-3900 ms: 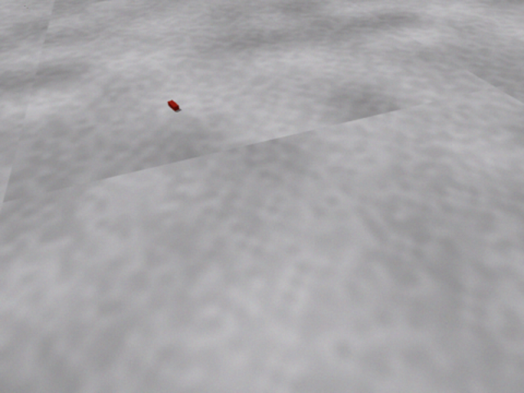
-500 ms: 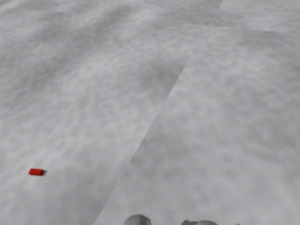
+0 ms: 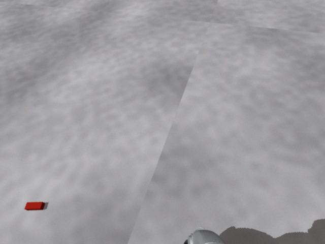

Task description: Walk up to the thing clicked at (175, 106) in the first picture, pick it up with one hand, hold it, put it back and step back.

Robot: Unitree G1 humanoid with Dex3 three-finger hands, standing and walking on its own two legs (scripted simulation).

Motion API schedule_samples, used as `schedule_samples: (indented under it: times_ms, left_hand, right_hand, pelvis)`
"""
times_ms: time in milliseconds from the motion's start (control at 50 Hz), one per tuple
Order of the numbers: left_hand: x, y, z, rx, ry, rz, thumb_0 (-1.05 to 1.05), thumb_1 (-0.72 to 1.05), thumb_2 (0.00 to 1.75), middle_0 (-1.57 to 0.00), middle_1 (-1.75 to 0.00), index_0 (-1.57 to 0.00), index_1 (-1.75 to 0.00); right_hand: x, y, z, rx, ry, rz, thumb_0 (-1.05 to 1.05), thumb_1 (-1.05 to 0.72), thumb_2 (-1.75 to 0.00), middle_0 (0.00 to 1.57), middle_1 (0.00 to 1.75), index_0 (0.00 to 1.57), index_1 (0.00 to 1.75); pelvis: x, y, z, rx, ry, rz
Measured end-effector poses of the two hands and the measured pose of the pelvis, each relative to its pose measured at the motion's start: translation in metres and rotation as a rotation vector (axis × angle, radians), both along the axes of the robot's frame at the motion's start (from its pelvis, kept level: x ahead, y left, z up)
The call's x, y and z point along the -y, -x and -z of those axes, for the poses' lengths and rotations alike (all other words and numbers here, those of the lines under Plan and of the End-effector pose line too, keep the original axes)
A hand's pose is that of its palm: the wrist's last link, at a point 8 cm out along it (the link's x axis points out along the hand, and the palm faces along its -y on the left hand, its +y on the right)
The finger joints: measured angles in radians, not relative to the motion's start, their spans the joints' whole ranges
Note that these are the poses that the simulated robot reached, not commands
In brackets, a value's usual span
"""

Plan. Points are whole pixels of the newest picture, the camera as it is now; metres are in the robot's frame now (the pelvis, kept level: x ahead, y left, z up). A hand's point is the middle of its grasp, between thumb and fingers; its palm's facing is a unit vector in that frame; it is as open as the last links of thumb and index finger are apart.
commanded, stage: walk up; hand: left
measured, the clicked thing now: (35, 206) +0.48 +0.79 -0.72
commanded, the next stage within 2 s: none
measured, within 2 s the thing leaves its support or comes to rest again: neither
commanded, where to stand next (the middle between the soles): +0.07 +0.58 m, yaw -7 degrees
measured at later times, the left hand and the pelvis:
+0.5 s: hand out of the picture +0.07 +0.58 -0.13, palm faces -0.02 -0.78 -0.63, open 7.4 cm; pelvis +0.00 +0.23 -0.02, yaw +0 degrees
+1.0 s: hand out of the picture +0.04 +0.79 -0.11, palm faces -0.03 -0.76 -0.65, open 7.4 cm; pelvis -0.02 +0.45 -0.03, yaw +0 degrees
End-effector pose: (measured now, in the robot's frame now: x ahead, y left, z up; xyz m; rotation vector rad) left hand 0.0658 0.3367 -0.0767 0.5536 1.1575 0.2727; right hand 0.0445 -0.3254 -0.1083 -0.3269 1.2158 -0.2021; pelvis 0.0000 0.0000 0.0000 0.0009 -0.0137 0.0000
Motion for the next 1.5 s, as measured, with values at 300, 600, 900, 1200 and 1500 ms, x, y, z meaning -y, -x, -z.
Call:
schedule_samples:
  times_ms: [300, 600, 900, 1200, 1500]
  left_hand:
    - [-0.150, 0.006, -0.024, 0.081, -0.089, -0.004, 0.01, 0.90, 0.90, -0.21, -0.30, -0.22, -0.30]
    - [-0.272, -0.006, -0.001, -0.014, -0.029, -0.019, 0.01, 0.90, 0.90, -0.20, -0.30, -0.21, -0.30]
    - [-0.390, 0.027, -0.026, 0.045, -0.083, -0.017, 0.01, 0.89, 0.89, -0.21, -0.30, -0.22, -0.30]
    - [-0.546, 0.035, 0.002, -0.016, -0.069, -0.051, 0.01, 0.90, 0.90, -0.20, -0.30, -0.21, -0.30]
    - [-0.608, 0.028, 0.021, 0.002, 0.090, 0.023, 0.01, 0.90, 0.90, -0.21, -0.30, -0.21, -0.30]
  right_hand:
    - [-0.122, -0.061, 0.008, 0.090, -0.019, -0.087, 0.01, -0.90, -0.90, 0.21, 0.30, 0.20, 0.30]
    - [-0.264, -0.010, 0.001, 0.032, 0.002, 0.000, 0.01, -0.90, -0.90, 0.21, 0.30, 0.20, 0.30]
    - [-0.380, -0.039, 0.018, 0.065, -0.038, -0.067, 0.01, -0.90, -0.90, 0.21, 0.30, 0.20, 0.30]
    - [-0.527, 0.005, 0.006, 0.059, -0.005, -0.016, 0.01, -0.90, -0.90, 0.21, 0.30, 0.20, 0.30]
    - [-0.640, 0.035, 0.022, 0.041, -0.015, 0.056, 0.01, -0.90, -0.90, 0.21, 0.30, 0.20, 0.30]
  pelvis:
    - [-0.131, -0.001, 0.010, 0.008, 0.017, -0.013]
    - [-0.261, -0.006, 0.004, 0.000, 0.015, 0.019]
    - [-0.383, 0.012, 0.007, 0.009, 0.004, 0.004]
    - [-0.520, 0.030, 0.011, 0.013, 0.021, 0.027]
    - [-0.632, 0.037, 0.012, 0.036, -0.013, 0.082]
